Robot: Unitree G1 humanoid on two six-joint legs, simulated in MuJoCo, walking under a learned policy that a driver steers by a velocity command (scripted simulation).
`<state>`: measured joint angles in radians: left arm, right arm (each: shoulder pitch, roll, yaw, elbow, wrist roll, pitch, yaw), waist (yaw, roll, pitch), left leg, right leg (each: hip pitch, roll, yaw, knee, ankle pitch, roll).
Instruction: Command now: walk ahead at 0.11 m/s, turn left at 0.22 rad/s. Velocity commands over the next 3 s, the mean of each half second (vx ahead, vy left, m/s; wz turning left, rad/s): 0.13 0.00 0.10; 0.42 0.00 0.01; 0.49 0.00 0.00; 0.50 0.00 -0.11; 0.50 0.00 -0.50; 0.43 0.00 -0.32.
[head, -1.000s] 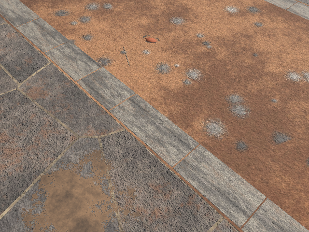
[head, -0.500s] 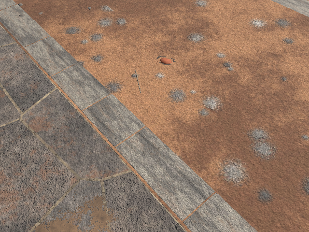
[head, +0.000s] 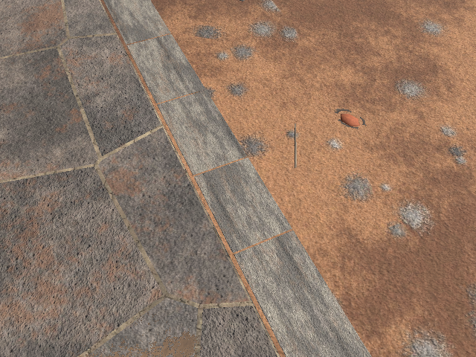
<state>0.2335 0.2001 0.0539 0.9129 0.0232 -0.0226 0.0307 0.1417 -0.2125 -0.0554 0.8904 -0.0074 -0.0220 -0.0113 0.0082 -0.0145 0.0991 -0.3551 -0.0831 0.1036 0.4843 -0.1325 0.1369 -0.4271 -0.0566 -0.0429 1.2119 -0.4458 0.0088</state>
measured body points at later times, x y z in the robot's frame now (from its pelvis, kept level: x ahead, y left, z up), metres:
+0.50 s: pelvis +0.06 -0.03 +0.02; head +0.06 -0.03 +0.47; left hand +0.01 +0.22 -0.13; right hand +0.15 -0.27 -0.12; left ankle +0.07 +0.06 -0.69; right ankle +0.02 -0.15 -0.73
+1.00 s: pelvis +0.25 +0.01 +0.01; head +0.28 +0.02 +0.46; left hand +0.41 +0.25 -0.11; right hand +0.19 -0.22 -0.13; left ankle +0.14 +0.09 -0.73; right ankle +0.41 -0.11 -0.69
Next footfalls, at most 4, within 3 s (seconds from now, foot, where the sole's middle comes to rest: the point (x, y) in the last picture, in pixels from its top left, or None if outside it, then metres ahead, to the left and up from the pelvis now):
0.34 right None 0.06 -0.15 -0.77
0.66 left None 0.18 0.09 -0.77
1.12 right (275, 327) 0.51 -0.08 -0.77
1.68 left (210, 230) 0.81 0.11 -0.77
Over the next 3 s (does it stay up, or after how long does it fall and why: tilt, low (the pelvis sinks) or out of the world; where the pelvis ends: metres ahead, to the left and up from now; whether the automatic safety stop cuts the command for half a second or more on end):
stays up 1.35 -0.08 0.02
